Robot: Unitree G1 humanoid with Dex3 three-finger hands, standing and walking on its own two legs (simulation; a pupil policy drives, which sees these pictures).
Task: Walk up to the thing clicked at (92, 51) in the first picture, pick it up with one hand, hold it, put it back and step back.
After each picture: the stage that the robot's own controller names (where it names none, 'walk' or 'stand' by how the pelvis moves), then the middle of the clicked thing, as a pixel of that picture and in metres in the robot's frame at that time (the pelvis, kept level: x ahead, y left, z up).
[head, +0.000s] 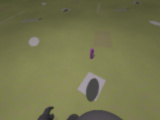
stand; (91, 54) +1.27 +0.03 -0.66
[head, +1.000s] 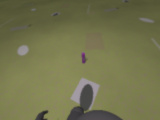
walk; (83, 58) +1.12 +0.26 -0.64
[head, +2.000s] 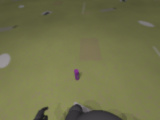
walk; (76, 75) +0.68 +0.27 -0.64
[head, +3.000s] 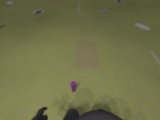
walk; (73, 86) +0.47 +0.21 -0.63
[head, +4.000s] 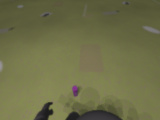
stand; (75, 91) +0.43 +0.20 -0.64
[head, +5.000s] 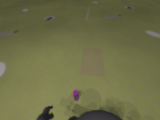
stand; (76, 95) +0.40 +0.19 -0.65
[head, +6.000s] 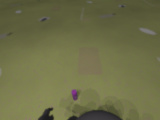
stand; (74, 95) +0.40 +0.21 -0.65
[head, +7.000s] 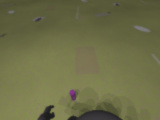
stand; (73, 95) +0.39 +0.23 -0.65
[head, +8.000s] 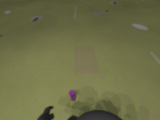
stand; (72, 95) +0.37 +0.24 -0.65
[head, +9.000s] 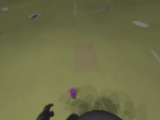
stand; (73, 93) +0.38 +0.23 -0.65
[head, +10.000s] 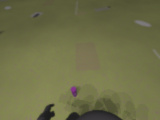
stand; (74, 92) +0.40 +0.22 -0.65
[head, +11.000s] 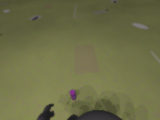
stand; (73, 95) +0.37 +0.23 -0.65
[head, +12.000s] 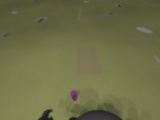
stand; (74, 95) +0.39 +0.22 -0.66
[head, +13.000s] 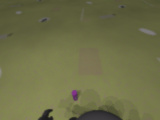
stand; (75, 95) +0.40 +0.21 -0.66
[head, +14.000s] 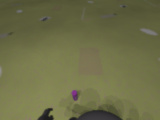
stand; (74, 95) +0.40 +0.21 -0.66
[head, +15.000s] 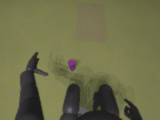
go down; (72, 66) +0.48 +0.17 -0.42
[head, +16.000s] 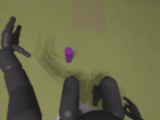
go down; (68, 56) +0.53 +0.16 -0.31
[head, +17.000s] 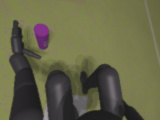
close in; (42, 39) +0.53 +0.21 -0.19
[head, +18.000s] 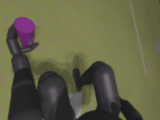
close; (26, 36) +0.52 +0.24 -0.19
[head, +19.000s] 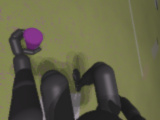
lift; (33, 42) +0.47 +0.22 -0.19
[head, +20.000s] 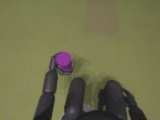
lift; (66, 65) +0.35 +0.19 -0.02
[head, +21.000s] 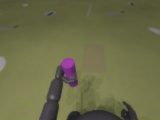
hold; (71, 74) +0.31 +0.15 +0.06
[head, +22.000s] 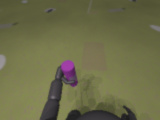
hold; (71, 75) +0.31 +0.15 +0.04
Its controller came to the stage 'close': yes
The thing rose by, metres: 0.69
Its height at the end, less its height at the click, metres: +0.64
